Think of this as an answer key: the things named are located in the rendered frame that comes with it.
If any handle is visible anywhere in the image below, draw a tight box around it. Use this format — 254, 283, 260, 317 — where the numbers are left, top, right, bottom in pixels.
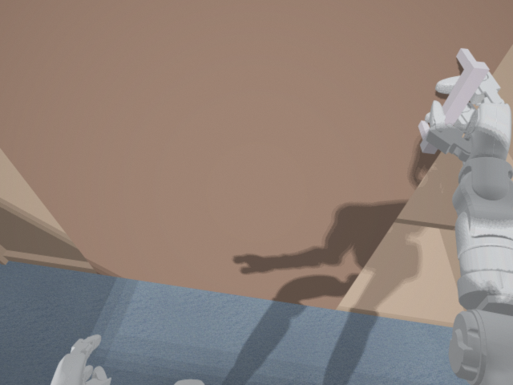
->
418, 48, 490, 154

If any right robot upper arm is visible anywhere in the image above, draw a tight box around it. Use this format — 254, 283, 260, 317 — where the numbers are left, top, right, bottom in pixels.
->
448, 309, 513, 385

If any right robot forearm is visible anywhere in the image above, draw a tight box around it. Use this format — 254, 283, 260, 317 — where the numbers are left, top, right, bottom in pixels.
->
452, 157, 513, 316

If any right robot hand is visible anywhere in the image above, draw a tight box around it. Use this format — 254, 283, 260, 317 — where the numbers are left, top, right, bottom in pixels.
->
425, 71, 511, 165

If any wardrobe door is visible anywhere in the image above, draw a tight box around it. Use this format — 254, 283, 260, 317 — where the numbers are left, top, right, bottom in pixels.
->
0, 149, 88, 262
0, 0, 513, 310

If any left robot hand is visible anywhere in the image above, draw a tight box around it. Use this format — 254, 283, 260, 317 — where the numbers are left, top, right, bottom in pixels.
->
50, 334, 111, 385

